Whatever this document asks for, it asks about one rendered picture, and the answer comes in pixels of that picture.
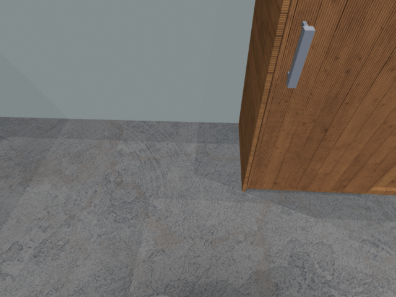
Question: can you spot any wardrobe door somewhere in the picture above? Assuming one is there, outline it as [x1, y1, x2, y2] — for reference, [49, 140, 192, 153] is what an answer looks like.
[375, 166, 396, 187]
[247, 0, 396, 192]

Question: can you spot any handle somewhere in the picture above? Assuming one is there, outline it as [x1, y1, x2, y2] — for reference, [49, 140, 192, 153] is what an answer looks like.
[286, 21, 315, 88]

